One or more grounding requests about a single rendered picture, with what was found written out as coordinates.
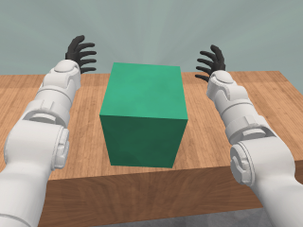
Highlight robot left upper arm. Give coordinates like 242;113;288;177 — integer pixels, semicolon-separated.
0;119;70;227

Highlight carton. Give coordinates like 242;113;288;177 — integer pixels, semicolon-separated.
99;62;188;168

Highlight right robot forearm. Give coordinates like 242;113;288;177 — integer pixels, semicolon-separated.
205;70;295;174

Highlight right robot hand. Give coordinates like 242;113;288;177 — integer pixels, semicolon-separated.
195;44;226;83

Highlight left robot forearm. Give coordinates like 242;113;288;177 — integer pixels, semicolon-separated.
3;60;81;164

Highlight pedestal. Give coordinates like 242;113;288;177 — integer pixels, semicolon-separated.
0;71;303;227

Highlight left robot hand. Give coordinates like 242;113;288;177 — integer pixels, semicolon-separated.
65;35;97;74

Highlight robot right upper arm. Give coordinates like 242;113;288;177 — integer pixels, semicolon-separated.
230;136;303;227

